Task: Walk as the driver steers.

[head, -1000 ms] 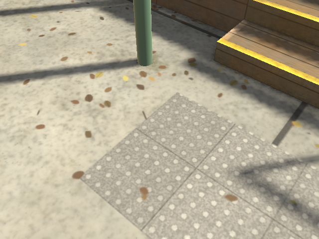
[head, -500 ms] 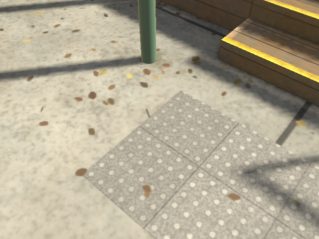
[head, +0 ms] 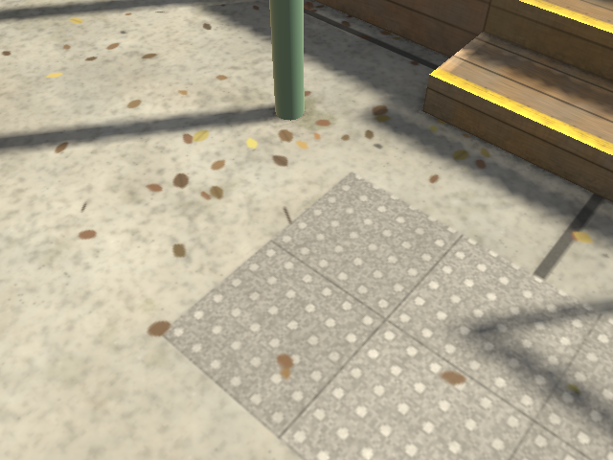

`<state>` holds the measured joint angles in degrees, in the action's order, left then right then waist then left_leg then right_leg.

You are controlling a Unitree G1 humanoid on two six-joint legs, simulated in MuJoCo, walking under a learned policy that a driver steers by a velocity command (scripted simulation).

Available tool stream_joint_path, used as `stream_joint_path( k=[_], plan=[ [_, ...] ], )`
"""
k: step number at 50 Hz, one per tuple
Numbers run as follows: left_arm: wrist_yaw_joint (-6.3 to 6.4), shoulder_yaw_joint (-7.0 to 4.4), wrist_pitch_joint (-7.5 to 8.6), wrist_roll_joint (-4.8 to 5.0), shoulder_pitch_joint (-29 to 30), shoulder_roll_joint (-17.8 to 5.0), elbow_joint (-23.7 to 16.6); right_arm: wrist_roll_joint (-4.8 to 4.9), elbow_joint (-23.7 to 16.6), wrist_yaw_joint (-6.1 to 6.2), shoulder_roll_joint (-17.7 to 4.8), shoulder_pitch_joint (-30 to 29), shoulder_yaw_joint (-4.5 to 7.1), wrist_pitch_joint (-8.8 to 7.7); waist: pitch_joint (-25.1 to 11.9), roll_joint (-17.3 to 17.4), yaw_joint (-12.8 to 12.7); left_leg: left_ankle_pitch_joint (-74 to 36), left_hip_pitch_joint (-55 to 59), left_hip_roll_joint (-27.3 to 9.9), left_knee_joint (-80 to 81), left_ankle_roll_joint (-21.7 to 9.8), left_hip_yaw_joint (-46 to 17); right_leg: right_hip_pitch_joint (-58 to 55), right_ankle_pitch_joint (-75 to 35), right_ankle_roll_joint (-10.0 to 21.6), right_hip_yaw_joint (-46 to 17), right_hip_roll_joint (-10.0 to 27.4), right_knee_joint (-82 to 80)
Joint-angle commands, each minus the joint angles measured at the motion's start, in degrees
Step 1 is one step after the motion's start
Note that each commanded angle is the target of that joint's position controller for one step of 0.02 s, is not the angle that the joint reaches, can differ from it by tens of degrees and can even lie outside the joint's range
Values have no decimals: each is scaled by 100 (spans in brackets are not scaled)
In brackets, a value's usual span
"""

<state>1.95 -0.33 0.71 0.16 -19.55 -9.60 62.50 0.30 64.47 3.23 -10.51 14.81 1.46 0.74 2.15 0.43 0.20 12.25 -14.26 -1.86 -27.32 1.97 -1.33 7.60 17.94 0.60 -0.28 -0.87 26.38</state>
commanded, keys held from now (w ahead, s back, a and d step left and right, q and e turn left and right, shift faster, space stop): no key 0.08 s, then w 0.70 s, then w+q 0.22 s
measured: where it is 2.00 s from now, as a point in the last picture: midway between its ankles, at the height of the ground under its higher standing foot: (267, 327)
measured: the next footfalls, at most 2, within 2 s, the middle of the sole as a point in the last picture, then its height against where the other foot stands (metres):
right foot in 0.84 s outside the picture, level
left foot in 1.40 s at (237, 360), level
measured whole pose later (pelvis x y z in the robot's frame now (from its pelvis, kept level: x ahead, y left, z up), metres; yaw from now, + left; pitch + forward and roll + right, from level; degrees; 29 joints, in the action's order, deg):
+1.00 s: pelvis +0.38 +0.00 +0.00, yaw +4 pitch +0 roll -1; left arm -2.0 -3.5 6.8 -0.2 -9.7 -13.3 55.1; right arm 2.4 55.7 1.2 -13.8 18.1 3.2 -4.7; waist 2.7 2.3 -0.3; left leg 18.6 -25.8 -4.2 -69.9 -3.5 -3.5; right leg 15.9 8.2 3.5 7.6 -1.7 23.7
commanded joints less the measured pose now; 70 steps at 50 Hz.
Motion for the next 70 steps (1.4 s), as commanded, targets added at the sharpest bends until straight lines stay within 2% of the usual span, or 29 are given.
stream_joint_path(
  k=[1,4,7,10,13,16,17,18,19,20,22,24,26,31,37,39,41,42,43,44,45,47,50,54,60,65,68,69,70],
  plan=[
    [15,-79,21,2,-522,-492,-40,0,-79,14,-516,346,77,-24,201,-38,-2,-795,410,5,278,-158,40,693,-853,62,-128,161,-601],
    [17,-79,22,3,-544,-480,-39,2,-82,14,-505,363,76,-26,207,-39,-2,-793,405,8,272,-162,40,700,-844,60,-123,161,-595],
    [69,-160,-15,77,-643,-684,-29,52,-42,28,-456,441,89,-24,316,-340,-49,1470,40,421,-237,-229,484,872,1770,349,-338,202,-804],
    [68,-349,101,172,-874,-1206,-131,62,-353,-80,-253,-45,46,-263,945,-1125,-286,1347,-1191,301,-1706,-354,544,890,3250,1141,-2150,1543,-1708],
    [27,-360,264,147,-566,-1065,-302,185,-597,-248,-357,-224,70,-546,1189,-1002,-146,1726,-1905,-232,-1950,-645,94,477,2159,1305,-2483,1967,-1749],
    [-33,-360,223,230,-152,-1062,-458,165,-110,-317,-402,921,200,-651,581,-544,398,319,680,382,-139,-571,787,1288,983,788,-1082,1053,-833],
    [-42,-330,251,197,-4,-1019,-538,128,80,-323,-539,1559,295,-632,321,-181,663,197,1532,254,36,-572,403,1724,121,616,-645,706,116],
    [-61,-221,320,128,122,-634,-689,129,151,-283,-1095,2383,444,-632,-38,1301,911,893,2307,-1046,1025,-1036,-1670,2587,113,214,205,57,2311],
    [-62,-164,441,198,87,-329,-853,47,154,-364,-1342,2713,428,-716,-277,1967,823,1543,2508,-2061,1935,-1753,-4089,3461,1273,198,-208,-321,3823],
    [-95,-211,523,296,121,-555,-868,20,-5,-365,-967,2000,286,-795,222,994,441,1841,2076,-2201,1905,-1753,-3938,3898,1006,353,-621,143,4642],
    [-158,-259,618,253,244,-687,-845,23,-336,-423,-691,1077,167,-815,520,325,146,1127,1565,-1626,1945,-1363,-2367,3891,-163,538,-518,627,4500],
    [-199,-391,598,162,382,-906,-828,-11,-360,-433,-443,1092,67,-740,475,388,103,-310,1473,-1126,1961,-1078,-1231,3543,-680,485,-285,814,3921],
    [-260,-379,518,148,513,-686,-845,-36,-278,-368,-490,1478,50,-677,387,432,135,-1357,1550,-978,1918,-1097,-767,3535,-869,334,-43,802,3668],
    [-299,-246,482,127,1971,-445,-1416,-73,-432,-212,-815,1551,76,-593,659,328,341,-1707,1185,-907,2206,-1183,-330,3512,-1708,65,211,635,1764],
    [-466,-217,557,180,2762,-620,-1778,49,-383,-176,-930,1793,171,-571,783,416,297,-2191,1787,-1205,2069,-1141,-75,3057,-1937,346,276,389,549],
    [-489,-323,591,176,2391,-862,-1741,14,-446,-175,-1072,1624,231,-530,337,598,-33,-3913,2149,-1279,1410,-1021,21,2337,-1632,537,388,137,488],
    [-409,-577,581,196,800,-1320,-1316,-32,-536,-202,-1074,1416,227,-444,-667,745,-873,-5275,1710,-1002,-503,-805,129,175,-1513,808,480,-154,452],
    [-328,-700,553,110,-304,-1753,-1096,-94,-723,-237,-897,1314,134,-454,-1491,277,-1238,-3517,232,-678,-2312,-639,199,-1785,-1191,1158,-767,949,576],
    [-370,-735,555,-11,-704,-2068,-952,-6,-719,-319,173,2269,-137,-564,-2696,-1403,-640,1547,-1784,483,-4481,-332,-68,-3635,102,2142,-3807,2578,-242],
    [-373,-585,571,6,-537,-1468,-940,202,-689,-324,-492,1763,26,-714,-2414,-944,-869,1922,-2252,363,-5209,-461,-887,-3148,524,1866,-4308,2407,-961],
    [-355,-501,604,36,110,-1228,-1009,353,-952,-295,-839,1134,146,-769,-1317,-852,-676,1490,-2656,66,-5312,-537,-682,-2185,164,1506,-3210,2273,-1073],
    [-396,-392,684,-2,953,-847,-1083,229,-1017,-168,-813,715,231,-713,-519,-152,-256,603,-2060,-456,-4741,-555,-503,-391,-990,1142,-1687,1872,-1409],
    [-395,-374,729,-70,997,-688,-882,225,-936,-170,-430,1112,279,-425,-229,-471,116,369,-1446,-685,-4292,-619,-498,511,-1177,1022,-595,1515,-1865],
    [-254,-446,745,-96,857,-990,-767,139,-1343,-167,-577,336,363,-297,177,-358,119,-461,-2360,-764,-3610,-499,-610,488,-1432,1085,11,1557,-2154],
    [-68,-490,626,-60,376,-1267,-752,83,-1803,-419,-459,-880,284,-417,351,-149,-264,-1689,-2660,-607,-1761,-435,-26,-241,-1927,912,845,1533,-2091],
    [-57,-561,415,57,-43,-1443,-690,113,-2303,-627,-477,-1554,241,-408,480,-201,-425,-934,-2845,-398,-1048,-647,449,-1321,-2850,792,1172,1820,-1477],
    [-24,-630,295,93,270,-1688,-850,139,-2341,-681,-883,-813,439,-372,-191,-566,167,-143,-1440,232,-1018,-993,944,-1411,-5716,577,1436,1794,23],
    [-21,-622,258,121,426,-1711,-913,157,-2164,-652,-1181,29,606,-370,-652,-515,664,-412,-232,511,-660,-1195,996,-1051,-5884,416,1547,1619,1176],
    [-19,-577,289,66,420,-1623,-1024,152,-1941,-526,-1677,962,834,-326,-1174,-61,1062,-444,1496,203,-400,-1479,160,215,-4475,130,1545,1377,2872]
  ],
)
